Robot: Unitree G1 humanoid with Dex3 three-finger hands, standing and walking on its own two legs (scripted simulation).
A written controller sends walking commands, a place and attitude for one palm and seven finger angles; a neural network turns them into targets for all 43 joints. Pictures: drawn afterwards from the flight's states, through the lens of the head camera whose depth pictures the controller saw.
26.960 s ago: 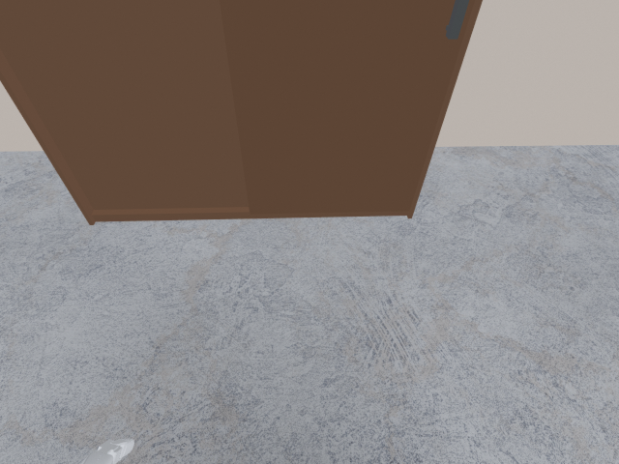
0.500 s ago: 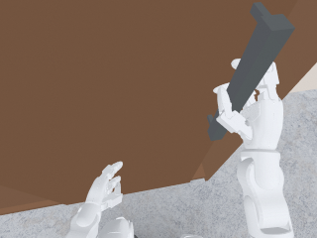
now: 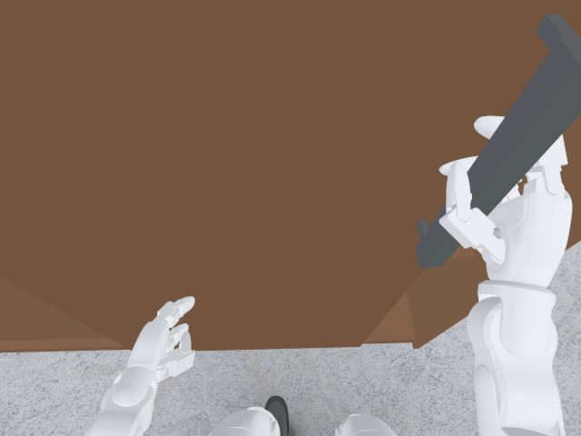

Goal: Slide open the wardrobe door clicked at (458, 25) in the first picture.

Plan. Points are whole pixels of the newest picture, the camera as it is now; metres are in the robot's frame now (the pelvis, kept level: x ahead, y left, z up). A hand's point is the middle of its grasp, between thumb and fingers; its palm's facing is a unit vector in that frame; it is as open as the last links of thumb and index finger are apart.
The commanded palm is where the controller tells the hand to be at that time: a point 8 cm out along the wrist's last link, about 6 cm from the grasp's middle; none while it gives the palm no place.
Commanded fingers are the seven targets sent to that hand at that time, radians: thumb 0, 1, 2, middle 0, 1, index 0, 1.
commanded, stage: step sideways, sliding the door along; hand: right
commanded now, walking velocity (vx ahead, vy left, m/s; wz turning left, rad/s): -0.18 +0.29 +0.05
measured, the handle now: (473, 174) +0.35 -0.17 +0.19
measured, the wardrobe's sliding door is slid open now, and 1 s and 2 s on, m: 0.19 0.32 0.58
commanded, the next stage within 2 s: none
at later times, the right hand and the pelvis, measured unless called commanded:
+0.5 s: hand (401, 206) +0.31 -0.09 +0.19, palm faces +0.34 +0.94 -0.09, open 7.1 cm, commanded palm +0.27 -0.07 +0.19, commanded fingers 0.00 -0.90 -0.90 0.45 1.40 0.45 1.40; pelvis -0.07 +0.10 +0.00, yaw +3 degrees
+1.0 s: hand (314, 206) +0.31 -0.01 +0.19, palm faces +0.41 +0.91 -0.12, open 7.2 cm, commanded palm +0.27 +0.01 +0.19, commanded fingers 0.00 -0.90 -0.90 0.45 1.40 0.45 1.40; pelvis -0.08 +0.23 -0.01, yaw -2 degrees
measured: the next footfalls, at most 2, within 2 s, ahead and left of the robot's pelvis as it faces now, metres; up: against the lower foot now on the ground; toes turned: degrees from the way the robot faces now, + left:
right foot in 0.08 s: +0.00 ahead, -0.15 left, +0.00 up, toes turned -5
left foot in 0.42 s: -0.02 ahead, +0.24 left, +0.00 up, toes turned +8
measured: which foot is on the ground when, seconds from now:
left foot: down 0.00-0.08, up 0.10-0.40, down 0.42-0.60, up 0.62-0.92, down 0.94-1.00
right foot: up 0.00-0.06, down 0.08-0.46, up 0.48-0.58, down 0.60-0.98, up 1.00-1.00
